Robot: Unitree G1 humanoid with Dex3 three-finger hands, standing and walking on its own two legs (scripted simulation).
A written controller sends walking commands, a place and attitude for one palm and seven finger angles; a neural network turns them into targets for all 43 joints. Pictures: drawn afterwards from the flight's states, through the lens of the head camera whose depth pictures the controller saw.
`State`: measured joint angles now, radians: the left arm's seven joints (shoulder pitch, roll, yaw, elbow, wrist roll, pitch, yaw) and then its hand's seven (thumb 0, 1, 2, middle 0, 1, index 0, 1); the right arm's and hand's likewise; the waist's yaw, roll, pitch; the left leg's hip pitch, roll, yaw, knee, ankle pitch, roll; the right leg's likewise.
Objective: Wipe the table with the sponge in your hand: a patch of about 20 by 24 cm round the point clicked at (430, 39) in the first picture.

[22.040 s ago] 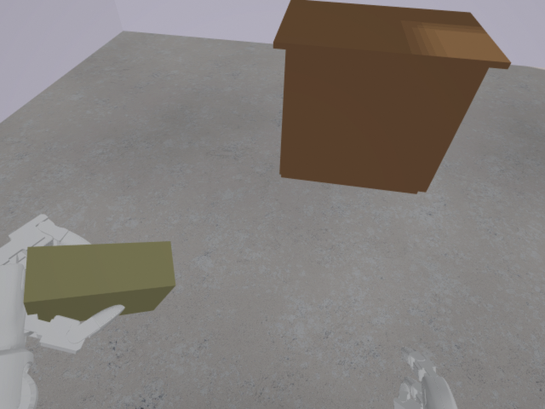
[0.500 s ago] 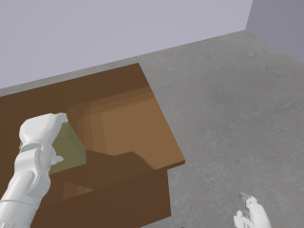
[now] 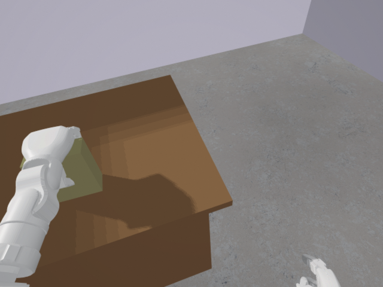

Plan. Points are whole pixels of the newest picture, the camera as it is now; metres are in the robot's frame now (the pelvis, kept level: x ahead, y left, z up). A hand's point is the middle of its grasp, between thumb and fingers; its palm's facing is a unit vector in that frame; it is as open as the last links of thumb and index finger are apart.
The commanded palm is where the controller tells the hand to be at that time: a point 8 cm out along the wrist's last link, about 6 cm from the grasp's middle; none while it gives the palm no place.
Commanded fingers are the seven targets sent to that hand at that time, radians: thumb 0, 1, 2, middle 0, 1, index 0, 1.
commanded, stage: wipe forward along the first lane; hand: left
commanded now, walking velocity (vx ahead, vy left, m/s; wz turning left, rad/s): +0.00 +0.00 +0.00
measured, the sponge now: (71, 178) +0.32 +0.32 +0.05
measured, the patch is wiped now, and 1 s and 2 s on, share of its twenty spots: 0.25 0.50 0.75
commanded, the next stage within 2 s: slide across to the middle lane in 0.44 s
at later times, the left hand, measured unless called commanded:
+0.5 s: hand (61, 145) +0.37 +0.35 +0.10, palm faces -0.08 +0.00 -1.00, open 9.6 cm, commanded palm +0.36 +0.34 +0.13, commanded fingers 0.00 0.10 1.30 -1.20 -1.60 -1.20 -1.60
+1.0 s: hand (90, 131) +0.41 +0.29 +0.10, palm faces -0.02 -0.02 -1.00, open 9.6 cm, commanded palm +0.39 +0.29 +0.16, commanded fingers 0.00 0.10 1.30 -1.20 -1.60 -1.20 -1.60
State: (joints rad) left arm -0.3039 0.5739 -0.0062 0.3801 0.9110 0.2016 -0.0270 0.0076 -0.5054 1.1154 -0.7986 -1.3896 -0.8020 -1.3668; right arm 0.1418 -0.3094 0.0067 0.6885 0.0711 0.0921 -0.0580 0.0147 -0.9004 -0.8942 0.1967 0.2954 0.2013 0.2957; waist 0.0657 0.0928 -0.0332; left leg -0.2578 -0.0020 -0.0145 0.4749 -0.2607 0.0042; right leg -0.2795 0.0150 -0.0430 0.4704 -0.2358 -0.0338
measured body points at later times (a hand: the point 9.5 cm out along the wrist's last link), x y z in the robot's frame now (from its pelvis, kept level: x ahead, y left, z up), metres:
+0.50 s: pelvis +0.01 +0.02 +0.00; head +0.03 -0.01 +0.45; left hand +0.37 +0.34 +0.16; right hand +0.15 -0.24 -0.13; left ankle -0.01 +0.12 -0.74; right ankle +0.01 -0.10 -0.74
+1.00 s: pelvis +0.02 +0.03 +0.00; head +0.05 +0.00 +0.45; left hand +0.41 +0.29 +0.16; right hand +0.19 -0.21 -0.13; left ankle -0.01 +0.12 -0.74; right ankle +0.01 -0.10 -0.74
